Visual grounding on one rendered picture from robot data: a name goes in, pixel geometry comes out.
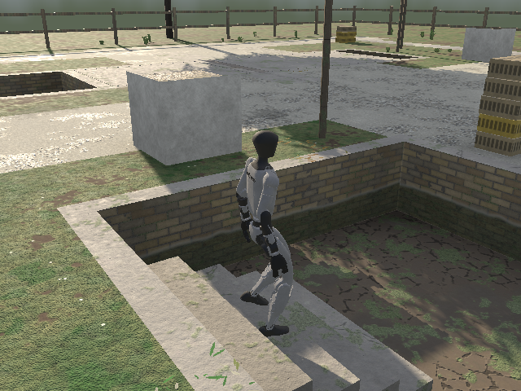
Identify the right robot forearm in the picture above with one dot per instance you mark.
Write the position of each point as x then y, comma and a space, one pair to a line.
272, 246

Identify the right robot upper arm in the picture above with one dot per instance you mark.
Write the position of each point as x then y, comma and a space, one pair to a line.
270, 184

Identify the robot left hand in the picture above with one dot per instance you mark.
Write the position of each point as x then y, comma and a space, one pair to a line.
245, 226

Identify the left robot forearm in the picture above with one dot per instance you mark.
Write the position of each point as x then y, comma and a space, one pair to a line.
244, 212

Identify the left robot upper arm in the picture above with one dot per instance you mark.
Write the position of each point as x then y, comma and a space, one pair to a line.
242, 186

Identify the robot right hand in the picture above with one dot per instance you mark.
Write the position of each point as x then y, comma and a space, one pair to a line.
278, 262

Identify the robot right thigh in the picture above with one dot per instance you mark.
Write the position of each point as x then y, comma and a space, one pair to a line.
287, 277

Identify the robot left foot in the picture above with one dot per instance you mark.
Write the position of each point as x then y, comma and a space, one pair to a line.
246, 296

